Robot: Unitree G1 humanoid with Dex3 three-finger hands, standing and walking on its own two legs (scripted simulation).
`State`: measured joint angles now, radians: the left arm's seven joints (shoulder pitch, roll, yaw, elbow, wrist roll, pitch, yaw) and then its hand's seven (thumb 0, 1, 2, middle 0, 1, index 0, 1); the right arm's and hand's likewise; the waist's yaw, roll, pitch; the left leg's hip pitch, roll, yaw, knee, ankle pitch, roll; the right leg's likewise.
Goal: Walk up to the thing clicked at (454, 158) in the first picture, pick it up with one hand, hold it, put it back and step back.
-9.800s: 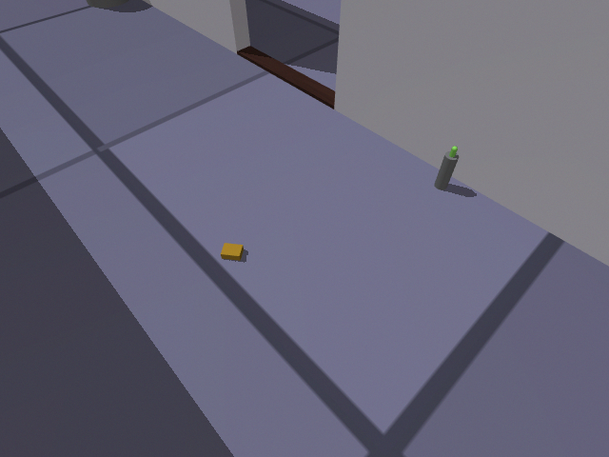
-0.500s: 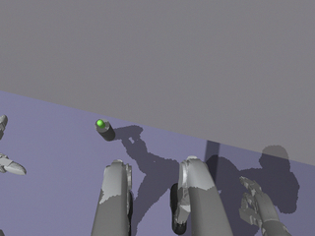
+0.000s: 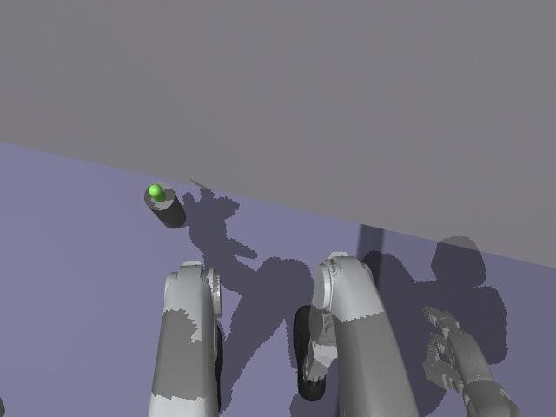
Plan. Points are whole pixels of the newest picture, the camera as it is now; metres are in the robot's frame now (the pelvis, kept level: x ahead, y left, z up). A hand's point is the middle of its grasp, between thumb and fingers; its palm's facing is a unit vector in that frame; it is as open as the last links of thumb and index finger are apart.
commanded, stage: go down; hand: left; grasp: from the side
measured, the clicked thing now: (165, 205) +0.46 +0.21 -0.34
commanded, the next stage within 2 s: approach in 0.70 s
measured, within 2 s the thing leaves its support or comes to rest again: neither
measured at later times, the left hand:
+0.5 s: hand out of the picture +0.39 +0.37 -0.04, palm faces +0.08 -0.99 -0.11, open 17.6 cm
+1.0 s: hand out of the picture +0.40 +0.38 -0.06, palm faces +0.09 -0.99 -0.07, open 17.6 cm
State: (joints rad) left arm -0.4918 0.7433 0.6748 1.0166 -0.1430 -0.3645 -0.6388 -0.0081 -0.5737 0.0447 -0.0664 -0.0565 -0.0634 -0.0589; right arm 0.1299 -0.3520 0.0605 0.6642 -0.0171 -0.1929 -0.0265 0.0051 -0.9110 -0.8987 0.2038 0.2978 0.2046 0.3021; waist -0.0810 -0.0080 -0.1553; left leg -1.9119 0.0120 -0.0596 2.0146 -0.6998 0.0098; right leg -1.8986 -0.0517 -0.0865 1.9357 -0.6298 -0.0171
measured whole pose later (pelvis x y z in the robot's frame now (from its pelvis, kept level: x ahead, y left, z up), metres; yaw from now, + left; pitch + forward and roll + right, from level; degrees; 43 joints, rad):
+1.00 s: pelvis -0.01 +0.00 -0.07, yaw -1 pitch +33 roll -6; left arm -0.66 0.88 0.75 1.17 -0.20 -0.44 -0.74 -0.01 -0.59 0.04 -0.07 -0.08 -0.06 -0.09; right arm 0.13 -0.38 0.12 0.66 -0.04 -0.19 -0.01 0.00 -0.90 -0.90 0.20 0.30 0.20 0.30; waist -0.13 -0.02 -0.10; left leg -2.10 0.00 -0.07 2.22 -0.70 0.02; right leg -2.08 -0.06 -0.09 2.13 -0.62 -0.01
